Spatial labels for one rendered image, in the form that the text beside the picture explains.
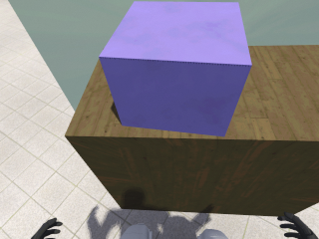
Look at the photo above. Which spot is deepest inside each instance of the right robot thigh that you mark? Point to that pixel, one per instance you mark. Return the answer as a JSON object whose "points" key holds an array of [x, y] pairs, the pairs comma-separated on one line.
{"points": [[212, 234]]}

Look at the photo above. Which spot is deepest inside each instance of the left robot thigh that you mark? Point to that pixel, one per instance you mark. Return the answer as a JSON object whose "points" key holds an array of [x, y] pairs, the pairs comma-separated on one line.
{"points": [[138, 231]]}

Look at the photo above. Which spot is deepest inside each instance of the left robot hand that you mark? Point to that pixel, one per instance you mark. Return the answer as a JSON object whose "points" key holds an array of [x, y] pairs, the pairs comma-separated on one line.
{"points": [[43, 231]]}

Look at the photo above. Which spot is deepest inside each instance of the right robot hand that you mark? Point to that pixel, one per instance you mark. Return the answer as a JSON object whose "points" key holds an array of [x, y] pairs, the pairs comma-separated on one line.
{"points": [[304, 232]]}

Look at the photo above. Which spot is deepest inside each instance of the carton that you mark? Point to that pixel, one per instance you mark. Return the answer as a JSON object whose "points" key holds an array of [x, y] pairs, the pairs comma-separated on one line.
{"points": [[178, 66]]}

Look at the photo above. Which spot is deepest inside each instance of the robot thigh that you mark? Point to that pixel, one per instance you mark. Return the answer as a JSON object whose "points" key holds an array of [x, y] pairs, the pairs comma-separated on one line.
{"points": [[212, 234], [138, 231]]}

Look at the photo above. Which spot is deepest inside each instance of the pedestal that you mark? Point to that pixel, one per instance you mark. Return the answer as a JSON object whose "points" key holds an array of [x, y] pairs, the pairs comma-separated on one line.
{"points": [[266, 164]]}

